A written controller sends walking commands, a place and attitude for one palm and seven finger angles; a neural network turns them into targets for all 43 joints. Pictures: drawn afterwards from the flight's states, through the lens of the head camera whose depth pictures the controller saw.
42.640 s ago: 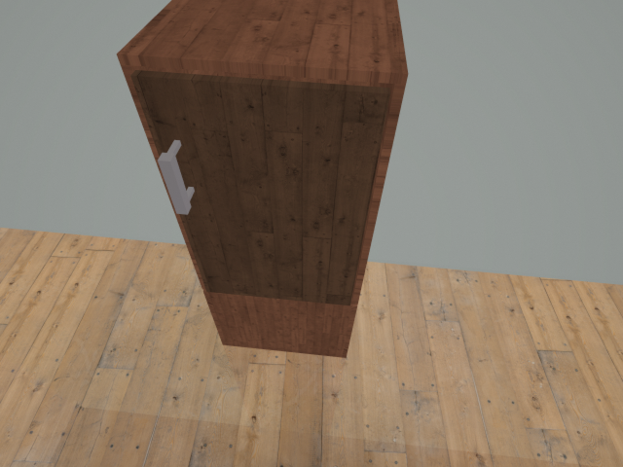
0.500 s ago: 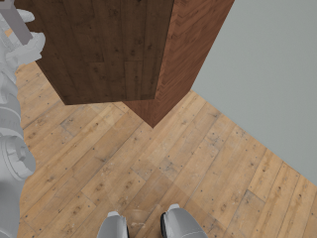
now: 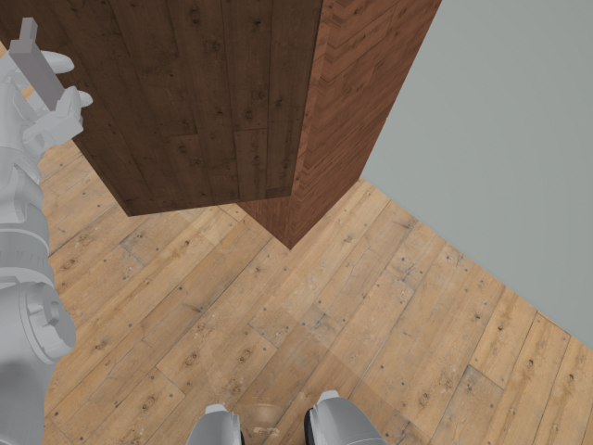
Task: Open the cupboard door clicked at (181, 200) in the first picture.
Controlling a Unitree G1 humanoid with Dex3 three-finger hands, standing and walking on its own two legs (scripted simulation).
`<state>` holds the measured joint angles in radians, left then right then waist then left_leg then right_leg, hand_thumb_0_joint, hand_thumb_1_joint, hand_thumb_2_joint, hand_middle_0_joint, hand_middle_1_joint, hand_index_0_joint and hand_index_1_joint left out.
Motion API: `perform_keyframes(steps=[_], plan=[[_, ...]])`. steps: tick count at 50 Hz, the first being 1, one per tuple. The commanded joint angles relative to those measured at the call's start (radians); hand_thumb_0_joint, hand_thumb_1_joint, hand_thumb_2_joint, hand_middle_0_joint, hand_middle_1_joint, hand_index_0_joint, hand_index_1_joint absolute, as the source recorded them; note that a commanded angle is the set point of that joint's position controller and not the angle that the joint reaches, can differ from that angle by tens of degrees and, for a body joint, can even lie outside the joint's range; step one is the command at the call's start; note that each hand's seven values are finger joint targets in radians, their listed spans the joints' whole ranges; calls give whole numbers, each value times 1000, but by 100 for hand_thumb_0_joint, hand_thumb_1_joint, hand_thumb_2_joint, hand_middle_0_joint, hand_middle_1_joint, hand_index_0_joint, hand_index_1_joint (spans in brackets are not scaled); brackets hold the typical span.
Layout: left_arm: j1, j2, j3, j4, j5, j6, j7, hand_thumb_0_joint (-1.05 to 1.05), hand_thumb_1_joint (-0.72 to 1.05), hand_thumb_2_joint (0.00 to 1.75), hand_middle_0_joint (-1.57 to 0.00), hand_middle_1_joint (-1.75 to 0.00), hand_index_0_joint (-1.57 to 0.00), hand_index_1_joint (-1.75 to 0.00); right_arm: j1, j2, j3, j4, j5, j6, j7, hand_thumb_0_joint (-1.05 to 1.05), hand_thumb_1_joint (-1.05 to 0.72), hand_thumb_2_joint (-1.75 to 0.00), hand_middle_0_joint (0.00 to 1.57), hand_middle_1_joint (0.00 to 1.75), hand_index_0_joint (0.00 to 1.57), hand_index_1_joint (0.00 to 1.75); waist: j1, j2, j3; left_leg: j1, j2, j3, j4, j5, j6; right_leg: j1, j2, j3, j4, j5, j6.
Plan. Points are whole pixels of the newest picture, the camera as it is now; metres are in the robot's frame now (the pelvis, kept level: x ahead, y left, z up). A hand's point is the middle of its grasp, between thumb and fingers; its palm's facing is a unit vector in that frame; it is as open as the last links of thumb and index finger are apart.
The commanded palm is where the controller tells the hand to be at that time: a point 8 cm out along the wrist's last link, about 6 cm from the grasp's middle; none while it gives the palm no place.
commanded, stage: pull the door open along its arc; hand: left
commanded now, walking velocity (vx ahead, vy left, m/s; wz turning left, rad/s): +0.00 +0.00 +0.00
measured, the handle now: (52, 78) +0.57 +0.25 +0.09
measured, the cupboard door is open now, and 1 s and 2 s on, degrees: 53 99 99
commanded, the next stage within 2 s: open thumb and fingers to let go in 0.82 s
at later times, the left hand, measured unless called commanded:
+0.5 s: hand (133, 213) +0.38 +0.14 +0.09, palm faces +0.43 -0.90 +0.03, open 6.1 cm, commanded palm +0.32 +0.20 +0.09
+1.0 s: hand (224, 268) +0.31 +0.05 +0.09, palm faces +0.46 -0.89 -0.01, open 6.0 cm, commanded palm +0.27 +0.10 +0.09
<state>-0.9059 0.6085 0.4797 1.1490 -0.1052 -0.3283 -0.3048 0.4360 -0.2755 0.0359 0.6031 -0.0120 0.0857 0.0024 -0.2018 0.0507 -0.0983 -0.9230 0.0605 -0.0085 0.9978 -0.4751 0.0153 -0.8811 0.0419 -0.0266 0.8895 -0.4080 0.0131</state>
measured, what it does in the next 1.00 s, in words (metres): stands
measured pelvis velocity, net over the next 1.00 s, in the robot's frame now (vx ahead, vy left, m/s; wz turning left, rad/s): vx -0.01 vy -0.05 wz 0.08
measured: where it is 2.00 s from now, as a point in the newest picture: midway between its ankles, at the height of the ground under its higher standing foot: outside the picture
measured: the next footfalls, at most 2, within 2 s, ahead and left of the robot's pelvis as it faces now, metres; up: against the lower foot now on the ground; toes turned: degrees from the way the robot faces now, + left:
none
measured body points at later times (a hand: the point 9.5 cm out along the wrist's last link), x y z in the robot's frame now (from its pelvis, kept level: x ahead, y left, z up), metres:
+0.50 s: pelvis +0.01 -0.01 +0.02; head +0.06 -0.02 +0.47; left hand +0.35 +0.19 +0.09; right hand +0.15 -0.24 -0.09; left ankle -0.01 +0.10 -0.68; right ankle +0.00 -0.13 -0.68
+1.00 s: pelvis -0.01 -0.05 +0.02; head +0.02 -0.07 +0.47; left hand +0.28 +0.10 +0.09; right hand +0.16 -0.27 -0.10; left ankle -0.01 +0.10 -0.68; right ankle +0.00 -0.13 -0.68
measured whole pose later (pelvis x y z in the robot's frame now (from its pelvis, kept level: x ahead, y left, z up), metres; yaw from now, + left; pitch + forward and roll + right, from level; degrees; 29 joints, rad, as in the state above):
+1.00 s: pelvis -0.01 -0.05 +0.02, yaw +4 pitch +9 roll +1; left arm -0.04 -0.12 -0.14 0.23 0.08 -0.22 0.60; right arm 0.21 -0.20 -0.03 0.62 -0.07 0.03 -0.01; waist -0.02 0.05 -0.12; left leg -0.60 0.02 -0.04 0.87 -0.42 -0.04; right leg -0.60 0.00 -0.06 0.89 -0.45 -0.04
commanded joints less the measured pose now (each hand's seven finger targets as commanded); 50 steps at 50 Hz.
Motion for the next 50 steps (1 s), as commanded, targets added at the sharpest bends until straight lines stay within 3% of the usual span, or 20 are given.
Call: perform_keyframes(steps=[1,4,7,8,9,10,13,16,18,21,23,25,28,32,33,35,38,44,46,50], plan=[[-161,232,13,-284,-41,-50,-12,0,90,90,-40,-135,-40,-135,144,-179,-73,-74,8,-5,-5,0,-90,-90,20,30,20,30,71,92,-511,389,-32,-19,-106,565,8,303,29,-25,-61,482,-22],[-6,172,3,-373,-74,-36,-7,0,90,90,-40,-135,-40,-135,108,-170,-80,-103,19,-7,-2,0,-90,-90,20,30,20,30,102,88,-503,390,-37,-4,-128,579,9,348,24,-23,-69,509,-22],[136,112,-9,-480,-106,-22,5,0,90,90,-40,-135,-40,-135,69,-160,-88,-130,29,-13,3,0,-90,-90,20,30,20,30,127,25,-467,363,-42,10,-151,562,9,410,20,-22,-78,536,-20],[185,99,-10,-527,-113,-24,12,0,90,90,-40,-135,-40,-135,57,-156,-88,-139,30,-16,4,0,-90,-90,20,30,20,30,141,46,-472,372,-44,12,-157,586,9,427,18,-21,-76,553,-25],[209,64,88,-591,-165,-17,127,0,90,90,-40,-135,-40,-135,30,-124,-89,-147,27,-30,7,0,-90,-90,20,30,20,30,200,34,-450,345,-48,16,-165,577,-3,430,18,-33,-86,538,-20],[269,-15,55,-602,-163,-3,212,0,90,90,-40,-135,-40,-135,10,-116,-87,-146,26,-40,13,0,-90,-90,20,30,20,30,193,15,-411,331,-49,21,-178,548,-11,432,17,-37,-89,521,-18],[389,-106,25,-731,-113,3,384,0,90,90,-40,-135,-40,-135,-22,-104,-92,-145,15,-57,24,0,-90,-90,20,30,20,30,205,-25,-379,322,-51,30,-197,519,-17,458,12,-41,-89,508,-24],[438,-218,-40,-851,-39,6,542,0,90,90,-40,-135,-40,-135,-60,-79,-92,-142,-3,-60,30,0,-90,-90,20,30,20,30,212,6,-396,361,-51,34,-203,548,-27,479,1,-34,-78,526,-29],[468,-271,-90,-887,19,13,638,0,90,90,-40,-135,-40,-135,-84,-74,-92,-141,-17,-55,30,0,-90,-90,20,30,20,30,205,-52,-370,358,-48,26,-206,518,-26,481,-1,-34,-84,502,-32],[463,-362,-167,-931,76,24,747,0,90,90,-40,-135,-40,-135,-131,-58,-91,-139,-31,-50,21,0,-90,-90,20,30,20,30,200,-61,-344,367,-52,28,-221,455,-27,490,-15,-27,-102,467,-33],[448,-381,-214,-967,113,21,775,0,90,90,-40,-135,-40,-135,-151,-54,-93,-136,-37,-48,11,0,-90,-90,20,30,20,30,188,-90,-343,374,-52,26,-219,419,-23,497,-17,-16,-116,445,-33],[471,-446,-282,-992,130,14,778,0,90,90,-40,-135,-40,-135,-172,-38,-90,-134,-40,-50,4,0,-90,-90,20,30,20,30,191,-63,-336,395,-55,30,-226,414,-24,500,-25,-16,-121,449,-36],[480,-477,-324,-1006,126,3,772,0,90,90,-40,-135,-40,-135,-205,-32,-85,-131,-43,-55,-8,0,-90,-90,20,30,20,30,184,-104,-290,387,-58,28,-231,354,-19,496,-30,-6,-150,407,-32],[535,-552,-397,-1046,117,-11,770,0,90,90,-40,-135,-40,-135,-251,-17,-79,-132,-46,-70,-12,0,-90,-90,20,30,20,30,197,-66,-271,401,-64,33,-234,327,-19,494,-39,1,-159,382,-34],[550,-564,-416,-1054,121,-12,772,0,90,90,-40,-135,-40,-135,-250,-17,-79,-134,-46,-73,-11,0,-90,-90,20,30,20,30,191,-99,-262,400,-64,29,-235,318,-18,496,-38,0,-166,371,-32],[587,-596,-450,-1099,124,-14,780,0,90,90,-40,-135,-40,-135,-263,-12,-82,-138,-49,-81,-9,0,-90,-90,20,30,20,30,201,-75,-293,414,-66,33,-231,335,-19,510,-43,3,-157,395,-32],[654,-653,-519,-1123,135,4,799,0,90,90,-40,-135,-40,-135,-269,-9,-81,-144,-48,-90,-2,0,-90,-90,20,30,20,30,192,-125,-268,406,-66,27,-231,326,-18,513,-46,3,-167,397,-27],[687,-752,-644,-1189,201,43,881,0,90,90,-40,-135,-40,-135,-291,-1,-87,-151,-59,-106,2,0,-90,-90,20,30,20,30,180,-133,-259,407,-67,22,-211,305,-16,476,-55,6,-163,366,-25],[541,-699,-611,-1176,230,49,912,0,90,90,-40,-135,-40,-135,-301,-3,-85,-122,-63,-99,-9,0,-90,-90,20,30,20,30,159,-139,-240,387,-69,16,-193,270,-14,435,-65,24,-168,316,-23],[508,-692,-583,-1117,212,52,916,0,62,78,-38,-132,-38,-132,-328,8,-79,-104,-60,-93,-29,0,-90,-90,20,30,20,30,167,-156,-243,362,-80,16,-193,206,-12,447,-81,62,-210,233,-13]])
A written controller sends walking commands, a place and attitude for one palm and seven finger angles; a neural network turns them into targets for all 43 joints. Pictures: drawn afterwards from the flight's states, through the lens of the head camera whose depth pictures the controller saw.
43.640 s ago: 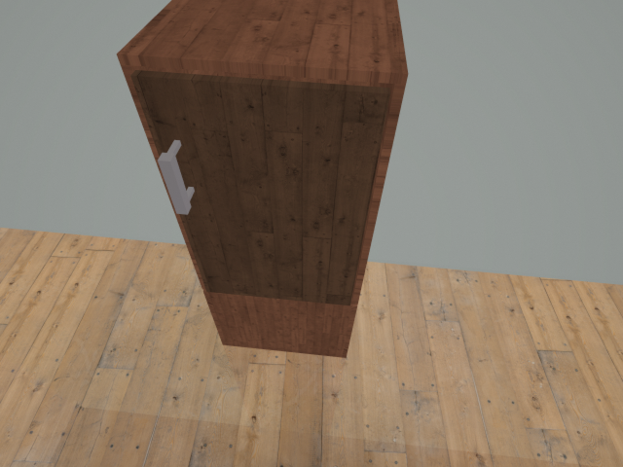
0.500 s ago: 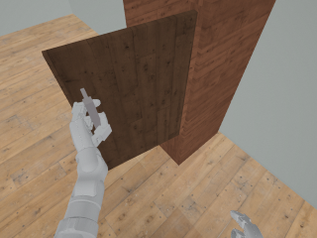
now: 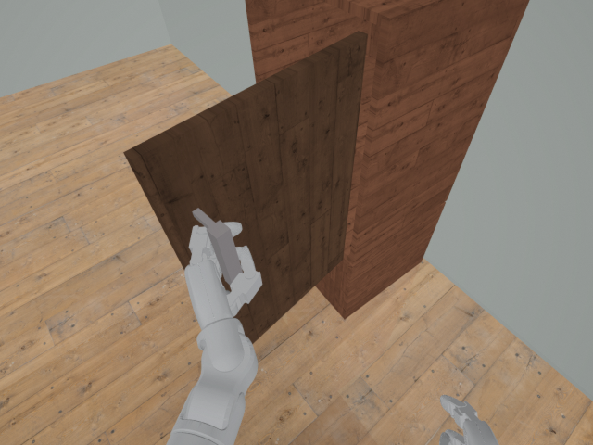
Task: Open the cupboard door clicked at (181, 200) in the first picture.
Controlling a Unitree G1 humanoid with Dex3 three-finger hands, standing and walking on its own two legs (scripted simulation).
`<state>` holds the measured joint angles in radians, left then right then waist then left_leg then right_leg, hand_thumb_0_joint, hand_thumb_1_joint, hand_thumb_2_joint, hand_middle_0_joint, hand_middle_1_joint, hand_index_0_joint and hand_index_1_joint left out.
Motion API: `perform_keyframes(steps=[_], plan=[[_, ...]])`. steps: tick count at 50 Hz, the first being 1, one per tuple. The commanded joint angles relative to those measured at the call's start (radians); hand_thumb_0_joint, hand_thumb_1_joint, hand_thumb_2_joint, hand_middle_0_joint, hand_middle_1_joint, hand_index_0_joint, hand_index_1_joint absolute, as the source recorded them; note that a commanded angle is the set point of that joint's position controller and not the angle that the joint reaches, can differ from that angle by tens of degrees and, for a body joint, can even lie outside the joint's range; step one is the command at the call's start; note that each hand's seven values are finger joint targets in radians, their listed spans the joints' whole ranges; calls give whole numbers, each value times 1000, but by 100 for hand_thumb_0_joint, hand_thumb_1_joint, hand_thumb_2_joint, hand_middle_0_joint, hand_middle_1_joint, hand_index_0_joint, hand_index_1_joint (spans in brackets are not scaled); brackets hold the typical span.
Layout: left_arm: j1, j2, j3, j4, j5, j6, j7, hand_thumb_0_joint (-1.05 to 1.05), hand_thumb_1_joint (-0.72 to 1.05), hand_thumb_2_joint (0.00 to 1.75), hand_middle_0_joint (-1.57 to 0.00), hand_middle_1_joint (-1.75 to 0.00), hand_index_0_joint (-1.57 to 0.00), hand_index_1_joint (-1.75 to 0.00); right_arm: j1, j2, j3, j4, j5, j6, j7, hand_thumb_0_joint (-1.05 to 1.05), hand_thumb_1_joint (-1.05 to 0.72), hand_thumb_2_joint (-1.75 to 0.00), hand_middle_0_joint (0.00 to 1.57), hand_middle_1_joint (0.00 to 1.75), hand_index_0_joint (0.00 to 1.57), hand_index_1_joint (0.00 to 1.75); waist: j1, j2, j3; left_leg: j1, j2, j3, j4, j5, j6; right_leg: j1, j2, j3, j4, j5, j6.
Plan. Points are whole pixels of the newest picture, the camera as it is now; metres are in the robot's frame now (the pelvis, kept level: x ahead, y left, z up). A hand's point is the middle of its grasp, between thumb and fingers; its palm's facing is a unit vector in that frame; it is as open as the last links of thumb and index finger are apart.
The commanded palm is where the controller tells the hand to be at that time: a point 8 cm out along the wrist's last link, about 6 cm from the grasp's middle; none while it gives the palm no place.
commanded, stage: open thumb and fingers to let go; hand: left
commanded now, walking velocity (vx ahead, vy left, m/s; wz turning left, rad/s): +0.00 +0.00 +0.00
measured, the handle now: (218, 248) +0.36 +0.12 +0.08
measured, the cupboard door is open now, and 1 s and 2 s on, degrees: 99 99 99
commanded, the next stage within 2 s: slide the hand sideways off the handle in 0.74 s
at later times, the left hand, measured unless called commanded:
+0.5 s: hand (241, 262) +0.34 +0.09 +0.07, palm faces +0.38 -0.92 +0.00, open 13.3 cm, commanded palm +0.30 +0.13 +0.07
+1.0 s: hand (238, 286) +0.31 +0.09 +0.06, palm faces -0.04 -0.99 -0.11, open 15.6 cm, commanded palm +0.30 +0.13 +0.07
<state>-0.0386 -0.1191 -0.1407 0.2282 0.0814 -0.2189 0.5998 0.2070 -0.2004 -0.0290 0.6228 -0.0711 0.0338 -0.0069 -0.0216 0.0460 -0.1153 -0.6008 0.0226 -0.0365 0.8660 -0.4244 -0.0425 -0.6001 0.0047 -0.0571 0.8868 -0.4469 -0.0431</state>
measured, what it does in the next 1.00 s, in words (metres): stands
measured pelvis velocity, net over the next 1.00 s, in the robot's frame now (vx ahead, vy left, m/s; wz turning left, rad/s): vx -0.02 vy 0.03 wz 0.01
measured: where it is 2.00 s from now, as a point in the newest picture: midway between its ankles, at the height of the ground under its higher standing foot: outside the picture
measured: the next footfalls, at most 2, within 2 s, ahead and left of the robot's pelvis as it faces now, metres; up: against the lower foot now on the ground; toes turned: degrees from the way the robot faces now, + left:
none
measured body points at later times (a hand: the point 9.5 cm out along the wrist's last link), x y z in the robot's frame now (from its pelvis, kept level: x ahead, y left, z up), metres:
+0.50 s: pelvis -0.01 +0.01 +0.00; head +0.02 -0.01 +0.45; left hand +0.31 +0.14 +0.07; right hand +0.14 -0.22 -0.12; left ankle +0.01 +0.15 -0.69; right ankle +0.00 -0.09 -0.69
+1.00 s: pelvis -0.02 +0.03 +0.00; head +0.01 +0.02 +0.44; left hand +0.31 +0.14 +0.07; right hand +0.13 -0.19 -0.11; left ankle +0.01 +0.15 -0.69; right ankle +0.00 -0.09 -0.69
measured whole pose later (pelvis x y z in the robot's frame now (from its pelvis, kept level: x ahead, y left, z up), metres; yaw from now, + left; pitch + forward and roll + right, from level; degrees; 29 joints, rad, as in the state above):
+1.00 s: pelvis -0.02 +0.03 +0.00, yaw +0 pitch +8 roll -1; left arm -0.18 0.05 -0.17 0.36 0.02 -0.30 0.18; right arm 0.21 -0.19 0.01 0.60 -0.02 0.01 -0.04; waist -0.01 0.05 -0.08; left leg -0.64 -0.01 -0.03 0.92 -0.41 0.00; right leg -0.62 -0.02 -0.05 0.90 -0.42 -0.01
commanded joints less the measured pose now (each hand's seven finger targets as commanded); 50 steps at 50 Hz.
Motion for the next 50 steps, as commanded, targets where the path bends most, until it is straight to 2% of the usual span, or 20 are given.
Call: perform_keyframes(steps=[1,3,6,12,16,18,21,23,26,27,29,33,36,42,43,44,45,47,48,50], plan=[[-373,19,24,-193,19,-60,2,0,55,75,-38,-131,-38,-131,-101,-64,-13,-122,-1,-43,-22,0,-90,-90,20,30,20,30,-13,-140,-234,48,-43,42,-62,161,46,169,-44,93,-204,290,44],[-352,30,41,-170,6,-62,-18,0,41,69,-36,-130,-36,-130,-94,-68,-14,-120,-1,-44,-25,0,-90,-90,20,30,20,30,-4,-158,-263,52,-42,43,-67,175,46,191,-40,85,-198,316,44],[-389,43,62,-145,-23,-72,-45,0,20,60,-35,-127,-35,-127,-93,-67,-10,-113,3,-47,-30,0,-90,-90,20,30,20,30,-10,-162,-246,45,-43,41,-69,165,45,195,-48,95,-207,326,52],[-439,29,55,-105,-24,-97,-50,0,-22,42,-32,-123,-32,-123,-90,-70,-11,-114,2,-56,-25,0,-90,-90,20,30,20,30,-16,-134,-239,53,-42,41,-68,163,46,158,-39,75,-195,283,42],[-421,35,67,-95,-18,-101,-40,0,-50,30,-30,-120,-30,-120,-83,-71,-15,-119,2,-57,-19,0,-90,-90,20,30,20,30,0,-131,-265,51,-42,42,-68,179,45,164,-32,65,-179,293,35],[-416,28,54,-77,-8,-97,-38,0,-50,30,-30,-120,-30,-120,-82,-74,-15,-121,4,-53,-19,0,-90,-90,20,30,20,30,-3,-145,-246,49,-40,41,-72,177,46,154,-28,58,-180,276,31],[-474,23,52,-69,-4,-96,-25,0,-50,30,-27,-105,-27,-105,-84,-73,-15,-115,2,-54,-21,0,-90,-90,20,30,20,30,-13,-122,-239,53,-38,42,-71,162,47,124,-23,50,-177,236,28],[-452,12,47,-63,-1,-91,-18,0,-50,30,-26,-95,-26,-95,-81,-77,-16,-120,0,-53,-20,0,-90,-90,20,30,20,30,-4,-135,-254,55,-37,40,-74,175,47,131,-16,40,-169,242,24],[-477,-18,19,-76,9,-86,-9,0,-50,30,-23,-80,-23,-80,-78,-75,-19,-118,2,-54,-15,0,-90,-90,20,30,20,30,-10,-89,-261,74,-32,41,-75,194,44,112,-10,25,-149,251,17],[-448,-20,22,-62,10,-80,-3,0,-50,30,-22,-75,-22,-75,-70,-77,-19,-119,0,-53,-12,0,-90,-90,20,30,20,30,-1,-106,-269,71,-31,36,-78,206,42,122,-7,17,-142,258,14],[-466,-32,9,-57,14,-69,4,0,-50,30,-21,-65,-21,-65,-71,-78,-18,-120,0,-52,-10,0,-90,-90,20,30,20,30,-11,-121,-265,70,-29,35,-76,208,44,112,-5,13,-140,261,16],[-453,-25,14,-89,19,-60,13,0,-50,30,-18,-45,-18,-45,-73,-78,-20,-126,2,-48,-10,0,-90,-90,20,30,20,30,-2,-119,-271,71,-27,34,-78,213,41,122,-2,13,-142,257,12],[-485,-49,-4,-95,15,-53,23,0,-50,30,-15,-30,-15,-30,-81,-75,-17,-121,1,-50,-11,0,-90,-90,20,30,20,30,-11,-95,-251,79,-25,31,-81,202,40,96,1,4,-138,232,11],[-516,-57,-8,-75,27,-35,50,0,-50,30,-15,-30,-15,-30,-96,-73,-12,-115,0,-46,-11,0,-90,-90,20,30,20,30,-12,-108,-242,64,-28,22,-85,156,37,72,2,-3,-136,168,10],[-487,30,-198,-63,136,-75,-157,0,-50,30,-15,-30,-15,-30,-28,-99,-9,-86,3,-42,-13,0,-90,-90,20,30,20,30,-93,-175,-192,95,-26,20,-71,164,56,25,-2,17,-131,234,12],[-547,107,-118,-139,97,-122,-266,0,-50,30,-15,-30,-15,-30,-19,-103,-20,-122,16,-47,-20,0,-90,-90,20,30,20,30,-60,-105,-276,119,-29,24,-68,184,60,54,-10,27,-124,271,7],[-550,132,-121,-159,78,-149,-350,0,-50,30,-15,-30,-15,-30,-23,-102,-15,-131,24,-51,-28,0,-90,-90,20,30,20,30,-49,-57,-299,143,-33,25,-71,187,60,72,-11,33,-119,279,4],[-532,129,-142,-121,0,-166,-510,0,-50,30,-15,-30,-15,-30,-21,-105,-1,-148,48,-69,-40,0,-90,-90,20,30,20,30,-60,-53,-260,160,-37,15,-85,156,62,60,-5,25,-132,252,7],[-545,116,-134,-112,-71,-153,-572,0,-50,30,-15,-30,-15,-30,-29,-110,7,-163,65,-76,-46,0,-90,-90,20,30,20,30,-63,-36,-242,166,-38,9,-99,121,60,57,0,22,-148,211,7],[-546,99,-69,-66,-189,-124,-607,0,-50,30,-15,-30,-15,-30,-51,-106,19,-167,84,-98,-57,0,-90,-90,20,30,20,30,-48,-76,-182,143,-38,-1,-128,42,53,49,9,8,-177,122,15]])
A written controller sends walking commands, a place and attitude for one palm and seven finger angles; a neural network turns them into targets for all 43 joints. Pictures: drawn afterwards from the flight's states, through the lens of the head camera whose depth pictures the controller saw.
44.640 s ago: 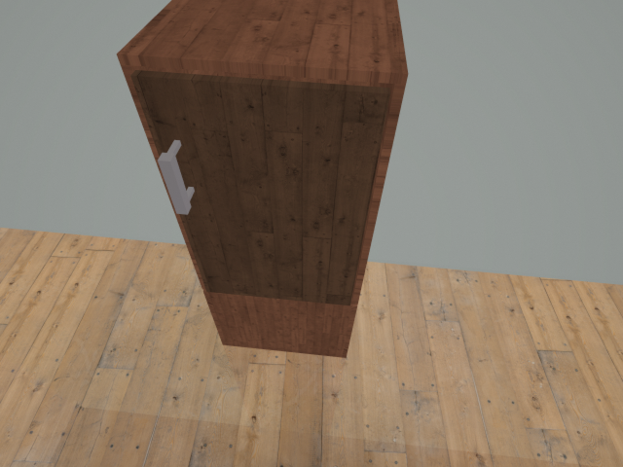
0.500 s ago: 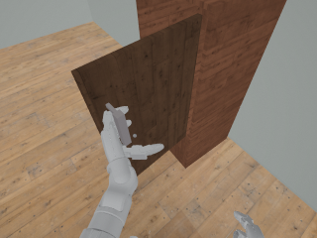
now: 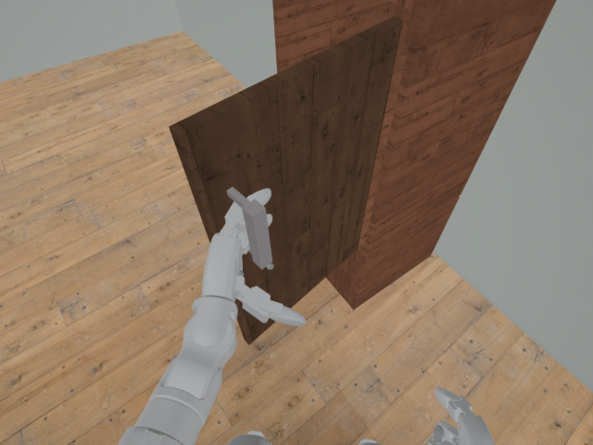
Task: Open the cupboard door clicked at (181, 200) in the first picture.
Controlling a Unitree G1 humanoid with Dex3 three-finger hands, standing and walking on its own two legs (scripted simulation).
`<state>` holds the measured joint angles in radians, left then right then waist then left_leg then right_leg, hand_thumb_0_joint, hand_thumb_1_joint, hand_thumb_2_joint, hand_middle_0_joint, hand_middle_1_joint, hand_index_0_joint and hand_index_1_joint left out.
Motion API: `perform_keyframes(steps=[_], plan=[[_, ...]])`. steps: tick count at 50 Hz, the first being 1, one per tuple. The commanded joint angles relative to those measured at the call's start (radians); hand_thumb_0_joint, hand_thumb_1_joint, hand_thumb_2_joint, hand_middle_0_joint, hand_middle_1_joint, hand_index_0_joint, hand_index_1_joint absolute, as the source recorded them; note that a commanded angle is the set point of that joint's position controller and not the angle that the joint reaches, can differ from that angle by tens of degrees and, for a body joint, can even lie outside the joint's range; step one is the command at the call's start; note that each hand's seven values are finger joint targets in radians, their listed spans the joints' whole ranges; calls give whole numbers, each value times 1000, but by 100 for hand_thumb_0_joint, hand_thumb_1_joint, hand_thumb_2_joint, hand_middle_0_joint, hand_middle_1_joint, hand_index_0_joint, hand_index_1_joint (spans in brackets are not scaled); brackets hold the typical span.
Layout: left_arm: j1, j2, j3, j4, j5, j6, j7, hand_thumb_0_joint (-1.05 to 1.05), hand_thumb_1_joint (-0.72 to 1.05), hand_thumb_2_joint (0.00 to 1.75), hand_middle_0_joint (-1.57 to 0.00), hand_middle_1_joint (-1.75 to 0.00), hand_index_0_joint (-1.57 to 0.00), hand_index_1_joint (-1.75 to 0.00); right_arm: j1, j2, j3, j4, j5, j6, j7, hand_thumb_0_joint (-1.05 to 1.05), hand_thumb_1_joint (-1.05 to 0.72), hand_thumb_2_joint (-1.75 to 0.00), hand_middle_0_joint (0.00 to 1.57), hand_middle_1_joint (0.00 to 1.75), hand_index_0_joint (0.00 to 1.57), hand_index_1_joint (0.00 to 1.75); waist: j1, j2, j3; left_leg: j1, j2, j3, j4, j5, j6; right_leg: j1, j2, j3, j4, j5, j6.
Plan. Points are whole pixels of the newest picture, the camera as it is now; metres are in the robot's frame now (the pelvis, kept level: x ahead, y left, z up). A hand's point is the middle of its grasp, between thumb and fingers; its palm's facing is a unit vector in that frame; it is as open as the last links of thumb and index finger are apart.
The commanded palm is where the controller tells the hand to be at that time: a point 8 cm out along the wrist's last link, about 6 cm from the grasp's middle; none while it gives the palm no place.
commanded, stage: slide the hand sideways off the handle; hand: left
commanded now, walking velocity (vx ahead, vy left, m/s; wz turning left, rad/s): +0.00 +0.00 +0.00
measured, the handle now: (249, 228) +0.39 +0.09 +0.08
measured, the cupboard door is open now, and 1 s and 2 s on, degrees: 99 99 99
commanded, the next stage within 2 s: draw the hand back to the body in 1.04 s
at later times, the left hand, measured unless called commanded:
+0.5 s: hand (254, 287) +0.30 +0.07 +0.07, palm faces -0.09 -1.00 -0.02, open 16.2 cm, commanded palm +0.28 +0.14 +0.07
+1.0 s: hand (207, 327) +0.25 +0.12 +0.07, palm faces -0.02 -1.00 -0.04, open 16.3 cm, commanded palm +0.22 +0.18 +0.07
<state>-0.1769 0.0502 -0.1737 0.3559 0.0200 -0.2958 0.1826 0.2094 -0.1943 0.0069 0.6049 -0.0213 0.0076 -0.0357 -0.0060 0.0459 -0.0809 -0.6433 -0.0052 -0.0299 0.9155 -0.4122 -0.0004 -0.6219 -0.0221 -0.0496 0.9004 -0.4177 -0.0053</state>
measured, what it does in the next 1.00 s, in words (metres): stands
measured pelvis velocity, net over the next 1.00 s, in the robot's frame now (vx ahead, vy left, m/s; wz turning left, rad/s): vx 0.03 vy -0.02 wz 0.00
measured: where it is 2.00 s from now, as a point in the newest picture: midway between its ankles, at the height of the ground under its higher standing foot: outside the picture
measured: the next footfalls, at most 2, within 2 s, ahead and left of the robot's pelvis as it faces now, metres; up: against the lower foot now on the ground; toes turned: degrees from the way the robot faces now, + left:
none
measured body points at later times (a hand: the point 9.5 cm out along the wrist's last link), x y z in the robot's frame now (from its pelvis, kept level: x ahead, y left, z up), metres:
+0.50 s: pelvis +0.01 +0.00 +0.00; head +0.05 -0.02 +0.45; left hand +0.30 +0.13 +0.07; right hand +0.17 -0.23 -0.09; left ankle +0.03 +0.12 -0.69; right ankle +0.02 -0.12 -0.69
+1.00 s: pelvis +0.03 -0.02 +0.00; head +0.07 -0.04 +0.45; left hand +0.24 +0.18 +0.07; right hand +0.21 -0.25 -0.09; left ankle +0.03 +0.12 -0.69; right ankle +0.02 -0.12 -0.69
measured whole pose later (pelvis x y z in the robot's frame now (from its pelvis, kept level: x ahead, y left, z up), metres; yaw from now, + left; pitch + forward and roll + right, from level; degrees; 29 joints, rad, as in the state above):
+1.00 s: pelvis +0.03 -0.02 +0.00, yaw +0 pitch +9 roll +0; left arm 0.42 0.15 0.03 -0.13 -0.19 -0.31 -0.16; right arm 0.23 -0.23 0.00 0.50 0.01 -0.11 -0.05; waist 0.01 0.05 -0.10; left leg -0.63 0.01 -0.04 0.94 -0.47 -0.03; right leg -0.61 0.00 -0.06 0.93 -0.48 -0.03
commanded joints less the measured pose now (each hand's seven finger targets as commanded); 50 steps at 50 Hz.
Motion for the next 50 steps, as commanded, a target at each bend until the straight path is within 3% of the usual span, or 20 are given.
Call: perform_keyframes(steps=[1,3,6,8,9,10,14,17,18,21,25,27,30,33,36,38,41,43,48,50], plan=[[-392,-68,2,-175,-164,-35,-185,0,-50,30,-15,-30,-15,-30,-59,-114,-14,-150,38,-81,-30,0,-90,-90,20,30,20,30,-51,-96,-203,175,-12,-10,-191,7,7,76,37,-4,-200,63,-21],[-342,-47,56,-185,-180,-31,-154,0,-50,30,-15,-30,-15,-30,-58,-118,-14,-155,37,-98,-20,0,-90,-90,20,30,20,30,-16,-115,-216,174,-12,-13,-211,28,1,105,39,-15,-192,68,-24],[-234,-44,59,-209,-129,-44,-113,0,-50,30,-15,-30,-15,-30,-41,-117,-21,-170,27,-105,9,0,-90,-90,20,30,20,30,-2,-106,-223,171,-8,-1,-202,96,-1,113,34,-19,-169,125,-24],[-183,4,91,-243,-93,-60,-94,0,-50,30,-15,-30,-15,-30,-33,-121,-29,-181,18,-103,22,0,-90,-90,20,30,20,30,16,-116,-250,164,-6,5,-192,129,0,134,33,-11,-154,154,-27],[-154,5,88,-272,-81,-68,-94,0,-50,30,-15,-30,-15,-30,-40,-116,-31,-191,17,-101,28,0,-90,-90,20,30,20,30,17,-83,-257,171,-6,15,-188,137,0,137,30,-5,-153,166,-28],[-125,-14,66,-289,-77,-70,-97,0,-50,30,-15,-30,-15,-30,-42,-112,-30,-200,19,-100,33,0,-90,-90,20,30,20,30,17,-80,-240,166,-6,18,-188,140,-1,137,31,-7,-150,173,-29],[-63,25,85,-359,-68,-66,-101,0,-50,30,-15,-30,-15,-30,-50,-112,-32,-222,18,-91,33,0,-90,-90,20,30,20,30,18,-83,-226,151,-3,23,-183,129,3,142,33,4,-152,169,-27],[-4,28,82,-423,-79,-59,-114,0,-50,30,-15,-30,-15,-30,-55,-110,-29,-231,21,-92,28,0,-90,-90,20,30,20,30,15,-72,-219,152,-5,27,-179,129,5,147,34,5,-154,179,-25],[3,40,87,-437,-83,-55,-119,0,-50,30,-15,-30,-15,-30,-52,-113,-29,-228,22,-92,24,0,-90,-90,20,30,20,30,7,-109,-222,146,-3,21,-177,130,6,154,36,5,-156,177,-23],[28,44,89,-478,-97,-51,-139,0,-50,30,-15,-30,-15,-30,-55,-110,-29,-226,25,-101,15,0,-90,-90,20,30,20,30,-2,-95,-207,148,-7,21,-166,133,7,145,35,8,-156,193,-18],[106,56,103,-498,-110,-36,-164,0,-50,30,-15,-30,-15,-30,-56,-111,-27,-226,28,-109,9,0,-90,-90,20,30,20,30,2,-67,-202,145,-12,22,-156,147,5,144,34,10,-149,212,-18],[163,68,125,-528,-119,-32,-175,0,-50,30,-15,-30,-15,-30,-50,-110,-31,-233,25,-116,7,0,-90,-90,20,30,20,30,13,-77,-237,153,-13,24,-149,182,5,170,33,9,-141,258,-17],[252,101,163,-550,-135,-25,-193,0,-50,30,-15,-30,-15,-30,-49,-110,-29,-239,27,-119,5,0,-90,-90,20,30,20,30,21,-97,-227,135,-16,27,-144,205,6,199,31,18,-143,304,-13],[322,119,181,-590,-141,-26,-216,0,-50,30,-15,-30,-15,-30,-44,-111,-31,-248,26,-121,3,0,-90,-90,20,30,20,30,18,-111,-229,131,-18,30,-131,239,9,215,30,25,-140,364,-8],[357,116,179,-634,-153,-38,-240,0,-50,30,-15,-30,-15,-30,-43,-109,-31,-253,28,-129,3,0,-90,-90,20,30,20,30,10,-68,-210,129,-20,31,-121,240,6,197,27,25,-130,378,-7],[419,136,200,-668,-166,-47,-255,0,-50,30,-15,-30,-15,-30,-40,-112,-33,-259,27,-136,1,0,-90,-90,20,30,20,30,15,-79,-235,128,-20,29,-109,260,8,215,28,30,-124,408,-6],[462,161,233,-677,-184,-61,-283,0,-50,30,-15,-30,-15,-30,-36,-115,-35,-257,30,-145,-6,0,-90,-90,20,30,20,30,3,-105,-203,98,-22,27,-94,232,7,200,21,44,-128,415,7],[457,155,212,-704,-189,-68,-304,0,-50,30,-15,-30,-15,-30,-40,-118,-33,-260,32,-153,-9,0,-90,-90,20,30,20,30,-7,-60,-192,98,-25,25,-86,225,8,173,24,40,-122,381,2],[550,205,277,-694,-229,-83,-355,0,-50,30,-15,-30,-15,-30,-32,-129,-36,-259,36,-173,-20,0,-90,-90,20,30,20,30,-1,-104,-194,55,-25,17,-60,194,6,177,14,69,-128,356,14],[510,213,285,-713,-244,-86,-372,0,-50,30,-15,-30,-15,-30,-33,-131,-35,-258,37,-180,-25,0,-90,-90,20,30,20,30,-10,-90,-186,44,-26,16,-53,169,5,158,11,73,-132,307,14]])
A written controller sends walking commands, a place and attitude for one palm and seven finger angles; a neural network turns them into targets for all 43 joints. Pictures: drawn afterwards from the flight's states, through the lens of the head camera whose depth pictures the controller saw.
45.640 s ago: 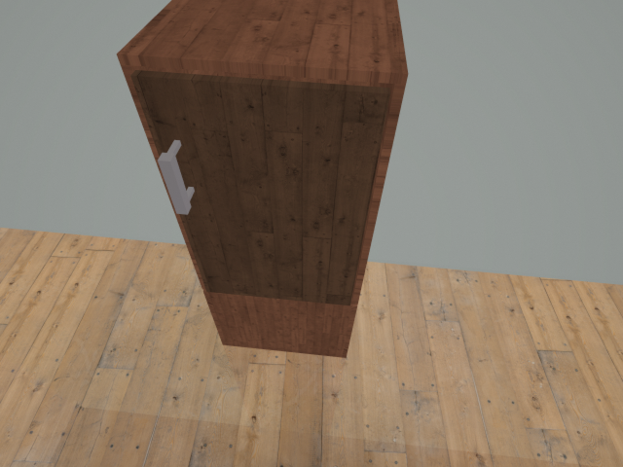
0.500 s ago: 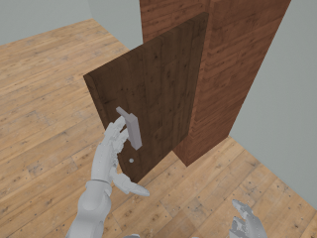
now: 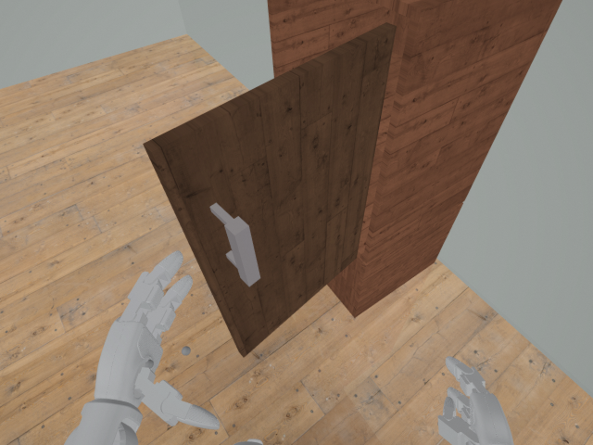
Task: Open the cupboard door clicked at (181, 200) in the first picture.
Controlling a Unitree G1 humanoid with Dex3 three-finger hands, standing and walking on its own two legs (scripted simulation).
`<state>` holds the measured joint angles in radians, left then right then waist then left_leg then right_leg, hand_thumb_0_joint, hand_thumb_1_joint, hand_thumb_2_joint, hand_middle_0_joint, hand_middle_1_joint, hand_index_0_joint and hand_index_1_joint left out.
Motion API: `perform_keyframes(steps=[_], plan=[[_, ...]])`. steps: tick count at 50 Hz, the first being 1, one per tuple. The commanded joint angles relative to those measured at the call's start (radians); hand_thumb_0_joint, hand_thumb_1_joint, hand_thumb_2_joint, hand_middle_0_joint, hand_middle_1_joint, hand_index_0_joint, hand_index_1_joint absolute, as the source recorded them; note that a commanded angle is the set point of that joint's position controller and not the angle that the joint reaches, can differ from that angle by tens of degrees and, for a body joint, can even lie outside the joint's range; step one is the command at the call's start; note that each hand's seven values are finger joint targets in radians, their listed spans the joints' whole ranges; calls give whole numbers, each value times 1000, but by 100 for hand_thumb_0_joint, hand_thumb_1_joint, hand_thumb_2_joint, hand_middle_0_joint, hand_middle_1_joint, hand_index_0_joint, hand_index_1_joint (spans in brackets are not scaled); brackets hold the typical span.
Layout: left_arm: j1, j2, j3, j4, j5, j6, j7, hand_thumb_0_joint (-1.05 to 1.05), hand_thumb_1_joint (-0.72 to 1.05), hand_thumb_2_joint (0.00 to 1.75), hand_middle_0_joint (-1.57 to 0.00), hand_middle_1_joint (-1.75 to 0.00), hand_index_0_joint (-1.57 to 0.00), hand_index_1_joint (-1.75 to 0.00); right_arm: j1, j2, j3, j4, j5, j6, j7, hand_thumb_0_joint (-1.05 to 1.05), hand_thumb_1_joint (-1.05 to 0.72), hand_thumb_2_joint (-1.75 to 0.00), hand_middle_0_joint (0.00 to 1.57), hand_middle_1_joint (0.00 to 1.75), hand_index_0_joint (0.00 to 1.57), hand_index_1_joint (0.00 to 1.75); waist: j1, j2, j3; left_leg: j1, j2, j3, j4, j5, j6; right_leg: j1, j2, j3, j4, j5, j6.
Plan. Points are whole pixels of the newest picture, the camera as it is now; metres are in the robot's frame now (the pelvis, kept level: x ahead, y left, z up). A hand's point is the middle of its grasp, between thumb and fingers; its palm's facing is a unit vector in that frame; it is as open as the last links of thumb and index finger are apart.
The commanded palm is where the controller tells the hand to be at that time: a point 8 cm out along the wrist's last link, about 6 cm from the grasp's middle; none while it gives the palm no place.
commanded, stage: slide the hand sideways off the handle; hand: left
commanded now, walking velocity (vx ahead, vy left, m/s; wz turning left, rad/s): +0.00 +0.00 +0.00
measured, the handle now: (235, 245) +0.36 +0.11 +0.08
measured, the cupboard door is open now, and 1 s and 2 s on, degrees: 99 99 99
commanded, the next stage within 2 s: draw the hand back to the body in 0.04 s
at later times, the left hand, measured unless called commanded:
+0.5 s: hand (126, 351) +0.20 +0.19 +0.11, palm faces -0.01 -1.00 -0.05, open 16.3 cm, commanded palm +0.17 +0.25 +0.12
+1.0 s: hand (37, 327) +0.20 +0.26 +0.16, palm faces +0.31 -0.87 -0.37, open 13.2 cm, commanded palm +0.16 +0.30 +0.18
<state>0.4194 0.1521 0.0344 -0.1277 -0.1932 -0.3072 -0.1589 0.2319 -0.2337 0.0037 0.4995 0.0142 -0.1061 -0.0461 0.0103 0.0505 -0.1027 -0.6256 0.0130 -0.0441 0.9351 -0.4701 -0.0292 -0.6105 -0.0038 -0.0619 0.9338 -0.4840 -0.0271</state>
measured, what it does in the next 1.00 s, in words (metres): stands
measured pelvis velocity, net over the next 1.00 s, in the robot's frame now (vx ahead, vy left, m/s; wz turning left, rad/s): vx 0.01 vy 0.04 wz -0.01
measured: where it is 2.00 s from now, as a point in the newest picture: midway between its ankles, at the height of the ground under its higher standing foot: outside the picture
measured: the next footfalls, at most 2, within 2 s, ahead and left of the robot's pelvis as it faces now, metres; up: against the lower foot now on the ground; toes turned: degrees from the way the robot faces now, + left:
none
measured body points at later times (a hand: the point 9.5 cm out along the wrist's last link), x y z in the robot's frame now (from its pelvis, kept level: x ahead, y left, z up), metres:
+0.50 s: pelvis -0.01 +0.02 +0.01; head +0.01 +0.01 +0.46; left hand +0.20 +0.25 +0.11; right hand +0.17 -0.20 -0.06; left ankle +0.00 +0.14 -0.69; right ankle -0.01 -0.10 -0.69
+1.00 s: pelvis +0.01 +0.04 +0.05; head +0.00 +0.02 +0.50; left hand +0.18 +0.30 +0.18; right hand +0.19 -0.18 -0.04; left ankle +0.00 +0.14 -0.69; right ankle -0.01 -0.10 -0.69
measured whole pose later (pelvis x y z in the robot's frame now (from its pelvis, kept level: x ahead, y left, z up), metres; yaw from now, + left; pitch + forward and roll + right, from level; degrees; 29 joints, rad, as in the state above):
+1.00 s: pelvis +0.01 +0.04 +0.05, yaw -1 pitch -2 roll -1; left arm 0.50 0.29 0.18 -0.36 -0.03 -0.06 0.12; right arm 0.22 -0.21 0.06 0.60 0.00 -0.14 -0.11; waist 0.05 0.06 0.00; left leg -0.22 -0.01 -0.01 0.56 -0.31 0.02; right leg -0.19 -0.03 -0.03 0.52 -0.30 0.02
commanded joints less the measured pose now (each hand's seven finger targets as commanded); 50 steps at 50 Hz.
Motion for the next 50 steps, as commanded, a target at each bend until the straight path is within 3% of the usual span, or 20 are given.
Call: perform_keyframes(steps=[1,4,6,10,12,15,18,24,27,29,32,33,34,35,36,37,38,41,48,50], plan=[[-97,103,68,-228,-34,-76,-37,0,-50,30,-15,-30,-15,-30,-60,-93,-31,-152,2,-70,-17,0,-90,-90,20,30,20,30,-29,-91,-164,26,-46,27,-67,224,34,139,-8,88,-164,363,35],[-114,80,38,-248,-43,-77,-44,0,-50,30,-15,-30,-15,-30,-62,-94,-31,-158,4,-88,-19,0,-90,-90,20,30,20,30,-33,-73,-174,34,-45,23,-60,217,37,113,-4,81,-158,319,31],[-103,100,62,-232,-46,-70,-42,0,-50,30,-15,-30,-15,-30,-52,-98,-33,-154,5,-92,-21,0,-90,-90,20,30,20,30,-27,-81,-176,29,-43,21,-60,212,35,109,-2,77,-157,304,29],[-57,145,104,-309,-41,-51,-26,0,-50,30,-15,-30,-15,-30,-58,-91,-29,-176,11,-96,-21,0,-90,-90,20,30,20,30,5,-30,-214,67,-42,24,-92,243,37,152,5,59,-149,316,18],[-49,140,102,-334,-42,-30,-15,0,-50,30,-15,-30,-15,-30,-58,-87,-23,-181,15,-97,-22,0,-90,-90,20,30,20,30,3,-15,-193,88,-38,21,-115,243,36,143,14,33,-150,312,16],[-50,148,125,-301,-52,8,-10,0,-50,30,-15,-30,-15,-30,-63,-92,-17,-175,18,-94,-26,0,-90,-90,20,30,20,30,-6,-59,-123,71,-33,15,-138,196,35,130,17,29,-182,248,20],[-8,163,157,-308,-71,36,-23,0,-50,30,-15,-30,-15,-30,-71,-95,-15,-176,21,-100,-30,0,-90,-90,20,30,20,30,10,-55,-132,90,-33,14,-153,207,35,161,20,30,-198,250,17],[-35,172,158,-380,-95,66,-61,0,-50,30,-15,-30,-15,-30,-71,-99,-3,-172,26,-126,-36,0,-90,-90,20,30,20,30,1,3,-100,142,-28,1,-192,218,32,157,26,-1,-210,257,15],[-39,194,189,-382,-106,85,-71,0,-50,30,-15,-30,-15,-30,-70,-104,-2,-164,28,-137,-43,0,-90,-90,20,30,20,30,5,-13,-93,160,-26,-7,-210,206,31,161,29,-8,-225,239,15],[-62,203,198,-398,-107,99,-76,0,-43,33,-15,-30,-15,-30,-80,-106,3,-158,30,-144,-44,0,-90,-90,20,30,20,30,6,11,-73,170,-25,-10,-225,202,30,170,27,-10,-236,229,14],[-45,208,209,-436,-112,120,-83,0,-32,37,-16,-30,-16,-30,-76,-103,6,-155,31,-155,-45,0,-90,-90,20,30,20,30,16,33,-103,213,-24,-16,-246,245,25,201,29,-25,-235,272,12],[-57,356,241,-495,51,137,70,0,-29,39,-16,-30,-16,-30,-77,-100,1,-148,13,-143,-66,0,-90,-90,20,30,20,30,48,14,-113,220,-21,-5,-291,241,36,252,10,25,-301,260,-3],[1,239,173,-497,69,159,134,0,-26,40,-16,-30,-16,-30,-83,-77,15,-152,3,-138,-71,0,-90,-90,20,30,20,30,25,15,-46,230,-23,4,-311,238,36,238,2,20,-327,255,4],[35,214,146,-466,97,178,178,0,-22,42,-16,-30,-16,-30,-71,-75,18,-134,2,-127,-71,0,-90,-90,20,30,20,30,20,12,-9,238,-16,3,-327,238,35,247,0,12,-338,248,8],[29,232,161,-467,113,188,211,0,-18,43,-16,-30,-16,-30,-76,-79,17,-125,1,-115,-71,0,-90,-90,20,30,20,30,21,-5,2,253,-12,1,-343,243,36,261,2,8,-354,249,8],[15,246,172,-481,127,191,233,0,-15,45,-16,-30,-16,-30,-86,-82,15,-120,-2,-107,-72,0,-90,-90,20,30,20,30,21,10,-10,279,-11,7,-357,253,36,282,0,9,-368,256,9],[22,266,196,-458,136,194,252,0,-12,47,-16,-30,-16,-30,-95,-84,16,-107,-6,-103,-75,0,-90,-90,20,30,20,30,26,-19,5,285,-10,8,-374,253,38,304,2,9,-393,254,8],[-1,261,194,-473,158,185,281,0,-1,51,-17,-30,-17,-30,-113,-80,20,-92,-9,-97,-76,0,-90,-90,20,30,20,30,23,11,11,348,-7,12,-429,271,35,350,-1,4,-429,261,9],[-4,291,250,-455,172,175,302,0,23,62,-18,-30,-18,-30,-142,-86,14,-49,-17,-95,-69,0,-90,-90,20,30,20,30,38,-1,22,433,-1,19,-522,370,30,471,1,1,-507,335,8],[-13,284,251,-458,175,172,302,0,31,64,-18,-30,-18,-30,-144,-83,11,-40,-19,-96,-66,0,-90,-90,20,30,20,30,37,22,32,464,-1,27,-535,416,30,480,1,3,-521,373,9]])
